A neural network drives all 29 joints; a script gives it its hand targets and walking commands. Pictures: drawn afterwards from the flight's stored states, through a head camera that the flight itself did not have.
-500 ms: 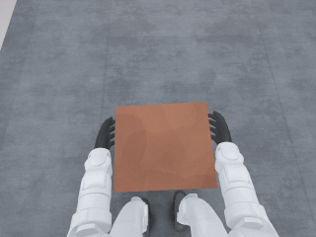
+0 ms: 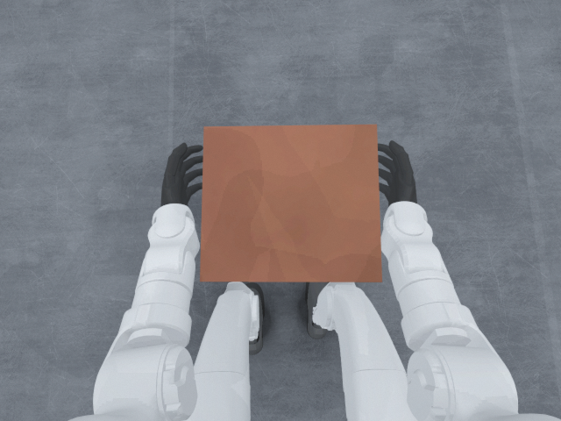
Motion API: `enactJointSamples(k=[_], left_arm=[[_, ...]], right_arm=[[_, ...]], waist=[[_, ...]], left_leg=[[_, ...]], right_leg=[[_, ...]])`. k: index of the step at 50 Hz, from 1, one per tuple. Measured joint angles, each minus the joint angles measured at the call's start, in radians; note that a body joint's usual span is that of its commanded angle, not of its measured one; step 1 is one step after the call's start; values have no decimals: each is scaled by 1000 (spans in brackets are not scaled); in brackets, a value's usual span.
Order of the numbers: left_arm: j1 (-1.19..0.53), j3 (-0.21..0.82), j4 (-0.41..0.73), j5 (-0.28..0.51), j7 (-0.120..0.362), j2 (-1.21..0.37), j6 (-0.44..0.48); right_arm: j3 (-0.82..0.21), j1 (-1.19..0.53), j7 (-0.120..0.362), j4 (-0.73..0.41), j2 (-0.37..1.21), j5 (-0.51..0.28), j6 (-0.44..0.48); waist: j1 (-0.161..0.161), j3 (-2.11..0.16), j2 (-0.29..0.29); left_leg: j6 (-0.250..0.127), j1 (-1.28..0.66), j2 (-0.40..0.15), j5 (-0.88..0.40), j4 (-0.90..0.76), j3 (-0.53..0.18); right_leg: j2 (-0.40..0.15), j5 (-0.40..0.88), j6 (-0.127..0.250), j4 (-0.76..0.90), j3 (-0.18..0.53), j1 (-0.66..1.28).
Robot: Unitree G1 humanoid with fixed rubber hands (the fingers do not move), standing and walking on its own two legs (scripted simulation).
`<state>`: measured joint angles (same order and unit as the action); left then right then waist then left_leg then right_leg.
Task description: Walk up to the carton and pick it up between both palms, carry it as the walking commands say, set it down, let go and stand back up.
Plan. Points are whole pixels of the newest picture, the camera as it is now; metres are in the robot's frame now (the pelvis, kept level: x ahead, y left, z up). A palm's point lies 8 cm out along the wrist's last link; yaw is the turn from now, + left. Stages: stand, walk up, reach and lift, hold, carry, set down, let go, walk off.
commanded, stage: set down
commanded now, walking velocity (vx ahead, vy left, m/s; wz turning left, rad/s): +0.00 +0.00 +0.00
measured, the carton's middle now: (290, 213) +0.37 +0.01 -0.19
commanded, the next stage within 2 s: none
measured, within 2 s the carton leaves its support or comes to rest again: neither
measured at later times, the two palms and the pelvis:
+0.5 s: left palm (190, 176) +0.43 +0.18 -0.20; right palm (377, 177) +0.43 -0.14 -0.19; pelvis +0.00 +0.01 -0.06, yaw -1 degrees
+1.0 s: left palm (203, 166) +0.47 +0.17 -0.28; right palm (365, 170) +0.46 -0.15 -0.28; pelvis -0.01 +0.00 -0.14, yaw +0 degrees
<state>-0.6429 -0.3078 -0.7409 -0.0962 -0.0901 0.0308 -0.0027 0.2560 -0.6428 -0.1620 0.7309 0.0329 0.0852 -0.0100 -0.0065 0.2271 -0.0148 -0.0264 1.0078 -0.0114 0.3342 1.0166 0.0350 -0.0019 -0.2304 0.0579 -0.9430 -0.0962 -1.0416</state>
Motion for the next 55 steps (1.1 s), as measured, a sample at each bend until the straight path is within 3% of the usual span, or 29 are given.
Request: enactJointSamples(k=[13, 39, 55], left_arm=[[-154, 38, -6, 95, -14, 71, 3], [-286, 65, -10, 141, -41, 108, -21], [-458, 66, -114, 151, -16, 168, -56]], right_arm=[[-55, -162, -42, 1, -62, -80, -7], [-57, -273, -45, 1, -112, -126, -31], [-57, -407, -63, 35, -149, -137, -96]], waist=[[0, 10, 0], [0, -78, 0], [0, -70, 0]], left_leg=[[0, 236, -6, 42, 163, -1], [0, 614, -3, 133, 449, -5], [0, 798, -3, 168, 623, -6]], right_leg=[[0, -32, 5, -155, 0, -235], [0, -120, 5, -446, 12, -622], [0, -149, 5, -617, 14, -808]])
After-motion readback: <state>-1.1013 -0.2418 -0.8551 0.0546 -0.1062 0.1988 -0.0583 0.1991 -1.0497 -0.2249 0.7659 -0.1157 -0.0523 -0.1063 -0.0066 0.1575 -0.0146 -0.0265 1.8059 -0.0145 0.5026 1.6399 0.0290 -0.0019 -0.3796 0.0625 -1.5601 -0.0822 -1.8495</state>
